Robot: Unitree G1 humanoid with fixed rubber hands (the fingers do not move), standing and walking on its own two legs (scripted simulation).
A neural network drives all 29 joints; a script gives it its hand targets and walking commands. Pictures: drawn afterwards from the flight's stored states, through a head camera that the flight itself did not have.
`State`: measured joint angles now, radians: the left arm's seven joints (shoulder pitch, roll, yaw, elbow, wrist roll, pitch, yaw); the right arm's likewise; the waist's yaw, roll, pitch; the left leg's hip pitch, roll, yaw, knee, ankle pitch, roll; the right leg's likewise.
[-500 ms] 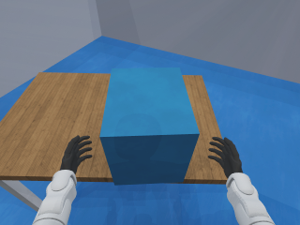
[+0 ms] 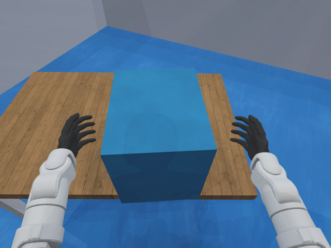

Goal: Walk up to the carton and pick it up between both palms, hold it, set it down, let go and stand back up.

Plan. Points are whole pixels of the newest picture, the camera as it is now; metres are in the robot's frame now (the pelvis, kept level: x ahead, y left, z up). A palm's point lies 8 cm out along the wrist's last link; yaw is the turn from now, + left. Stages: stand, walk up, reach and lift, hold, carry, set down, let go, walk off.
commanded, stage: reach and lift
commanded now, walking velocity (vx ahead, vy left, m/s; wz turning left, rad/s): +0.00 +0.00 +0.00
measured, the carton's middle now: (157, 136) +0.43 +0.06 -0.01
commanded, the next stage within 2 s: none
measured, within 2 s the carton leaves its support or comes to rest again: neither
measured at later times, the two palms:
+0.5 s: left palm (68, 112) +0.38 +0.27 +0.13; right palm (257, 117) +0.40 -0.18 +0.12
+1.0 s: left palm (75, 122) +0.39 +0.27 +0.09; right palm (242, 121) +0.41 -0.16 +0.09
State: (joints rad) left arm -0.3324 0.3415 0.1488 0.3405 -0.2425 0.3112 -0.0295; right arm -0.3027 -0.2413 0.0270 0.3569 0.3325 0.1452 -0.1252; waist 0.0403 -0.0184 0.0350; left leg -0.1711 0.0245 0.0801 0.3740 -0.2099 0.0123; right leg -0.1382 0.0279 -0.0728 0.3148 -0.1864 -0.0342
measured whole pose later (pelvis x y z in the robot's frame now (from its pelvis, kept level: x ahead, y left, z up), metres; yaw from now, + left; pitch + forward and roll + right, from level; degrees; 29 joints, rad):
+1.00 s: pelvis -0.01 +0.00 +0.00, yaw +0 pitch +7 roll -1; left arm -0.75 0.37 0.10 0.83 -0.20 0.23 -0.02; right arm -0.74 -0.24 0.00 0.83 0.30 0.17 -0.10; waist 0.04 -0.02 -0.04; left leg -0.33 0.03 0.07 0.40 -0.19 0.02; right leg -0.28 0.03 -0.08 0.31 -0.15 -0.03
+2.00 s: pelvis -0.03 +0.00 -0.04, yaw +1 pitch +22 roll -1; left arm -0.92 0.24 0.05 1.37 -0.23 -0.35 0.03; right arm -0.87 -0.09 -0.02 1.20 0.19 -0.25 -0.14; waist 0.04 -0.01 -0.21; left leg -0.83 0.03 0.04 0.73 -0.28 0.02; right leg -0.79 0.01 -0.11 0.69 -0.28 -0.04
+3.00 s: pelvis +0.01 +0.01 -0.01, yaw +2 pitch +14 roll -2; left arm -0.74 0.12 0.31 1.28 0.11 -0.47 0.05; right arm -0.64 0.06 -0.45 1.10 -0.29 -0.43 -0.09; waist 0.03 0.00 -0.10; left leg -0.48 0.01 0.04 0.45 -0.21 0.03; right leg -0.40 0.02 -0.11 0.32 -0.17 -0.02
